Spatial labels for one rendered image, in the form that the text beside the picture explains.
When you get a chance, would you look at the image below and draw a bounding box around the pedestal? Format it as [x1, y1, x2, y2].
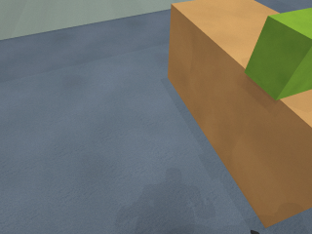
[168, 0, 312, 228]

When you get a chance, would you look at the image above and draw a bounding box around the carton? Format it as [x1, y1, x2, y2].
[244, 8, 312, 100]

